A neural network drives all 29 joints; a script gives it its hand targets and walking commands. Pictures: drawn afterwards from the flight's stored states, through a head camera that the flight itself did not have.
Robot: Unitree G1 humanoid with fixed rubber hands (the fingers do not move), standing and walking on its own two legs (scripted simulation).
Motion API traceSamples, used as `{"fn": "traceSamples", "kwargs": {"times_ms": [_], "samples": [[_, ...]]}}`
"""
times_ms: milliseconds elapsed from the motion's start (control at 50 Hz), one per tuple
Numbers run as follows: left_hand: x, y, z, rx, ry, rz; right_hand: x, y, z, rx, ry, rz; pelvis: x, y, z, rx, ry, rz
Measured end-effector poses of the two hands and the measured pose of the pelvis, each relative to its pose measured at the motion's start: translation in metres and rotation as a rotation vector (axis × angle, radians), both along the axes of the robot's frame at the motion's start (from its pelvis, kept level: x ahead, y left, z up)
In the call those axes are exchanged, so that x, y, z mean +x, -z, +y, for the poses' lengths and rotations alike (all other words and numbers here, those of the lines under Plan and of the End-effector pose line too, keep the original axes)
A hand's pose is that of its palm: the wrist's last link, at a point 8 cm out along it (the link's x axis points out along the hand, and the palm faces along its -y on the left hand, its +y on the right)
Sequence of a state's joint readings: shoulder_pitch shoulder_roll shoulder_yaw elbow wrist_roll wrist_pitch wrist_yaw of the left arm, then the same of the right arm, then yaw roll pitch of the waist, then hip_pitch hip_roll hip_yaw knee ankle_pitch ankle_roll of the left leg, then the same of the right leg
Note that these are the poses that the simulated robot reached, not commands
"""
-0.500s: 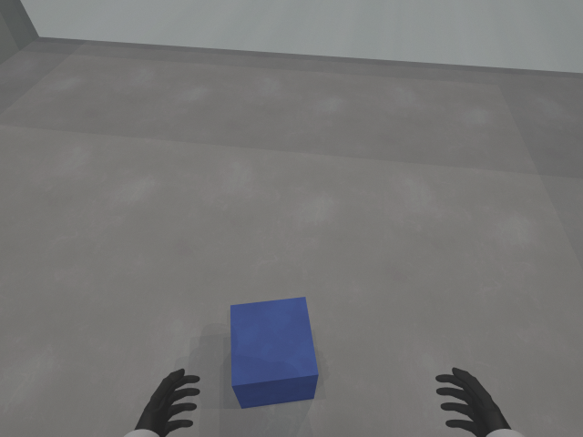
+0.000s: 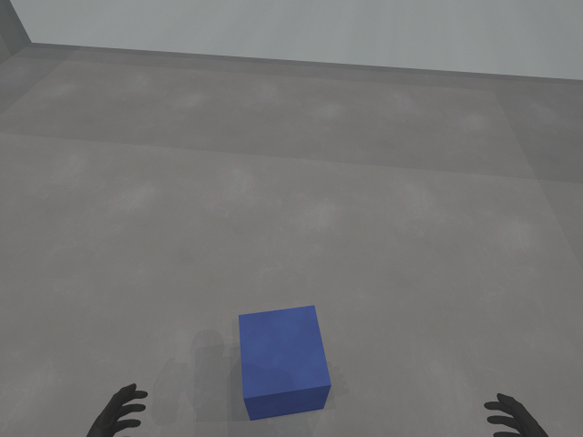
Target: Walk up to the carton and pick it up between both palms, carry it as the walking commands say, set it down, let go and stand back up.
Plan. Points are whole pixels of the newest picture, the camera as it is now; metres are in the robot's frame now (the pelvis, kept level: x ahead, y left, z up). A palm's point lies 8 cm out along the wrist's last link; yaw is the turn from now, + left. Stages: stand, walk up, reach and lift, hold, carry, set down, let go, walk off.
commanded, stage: stand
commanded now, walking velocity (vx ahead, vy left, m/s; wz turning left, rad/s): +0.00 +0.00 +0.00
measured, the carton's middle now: (282, 363) +0.45 +0.05 -0.64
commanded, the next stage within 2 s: none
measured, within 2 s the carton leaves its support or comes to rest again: neither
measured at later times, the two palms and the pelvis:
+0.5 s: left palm out of the picture +0.14 +0.30 -0.08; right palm out of the picture +0.11 -0.29 -0.08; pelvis +0.00 +0.01 +0.00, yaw -1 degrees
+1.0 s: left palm out of the picture +0.08 +0.31 -0.09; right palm out of the picture +0.08 -0.30 -0.08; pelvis -0.02 +0.00 +0.01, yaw +0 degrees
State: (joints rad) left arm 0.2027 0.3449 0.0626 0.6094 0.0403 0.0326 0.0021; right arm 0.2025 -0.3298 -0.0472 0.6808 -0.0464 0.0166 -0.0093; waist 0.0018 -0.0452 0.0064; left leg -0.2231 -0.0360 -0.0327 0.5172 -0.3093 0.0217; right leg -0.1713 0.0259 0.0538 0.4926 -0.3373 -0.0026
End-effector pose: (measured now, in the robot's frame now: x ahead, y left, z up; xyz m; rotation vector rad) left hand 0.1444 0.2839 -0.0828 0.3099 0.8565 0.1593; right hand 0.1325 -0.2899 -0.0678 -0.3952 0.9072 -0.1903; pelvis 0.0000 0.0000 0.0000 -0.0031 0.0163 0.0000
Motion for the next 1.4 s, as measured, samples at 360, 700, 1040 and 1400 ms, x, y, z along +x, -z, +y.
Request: {"fn": "traceSamples", "kwargs": {"times_ms": [360, 700, 1040, 1400], "samples": [[0.011, -0.008, 0.021, 0.080, 0.035, 0.056, -0.013, 0.023, 0.014, 0.049, 0.086, 0.041, 0.012, -0.002, 0.015, 0.007, 0.029, -0.010], [-0.035, 0.010, 0.010, 0.037, 0.013, 0.130, -0.037, 0.007, -0.016, -0.011, 0.062, 0.099, -0.011, -0.008, 0.002, 0.001, 0.009, -0.034], [-0.070, 0.009, 0.023, 0.060, -0.018, 0.212, -0.055, 0.019, -0.013, 0.012, 0.058, 0.151, -0.022, -0.010, 0.005, 0.003, 0.006, -0.043], [-0.062, 0.010, 0.027, 0.068, -0.032, 0.218, -0.046, 0.015, -0.019, 0.001, 0.073, 0.150, -0.017, -0.011, 0.005, 0.004, 0.004, -0.048]]}}
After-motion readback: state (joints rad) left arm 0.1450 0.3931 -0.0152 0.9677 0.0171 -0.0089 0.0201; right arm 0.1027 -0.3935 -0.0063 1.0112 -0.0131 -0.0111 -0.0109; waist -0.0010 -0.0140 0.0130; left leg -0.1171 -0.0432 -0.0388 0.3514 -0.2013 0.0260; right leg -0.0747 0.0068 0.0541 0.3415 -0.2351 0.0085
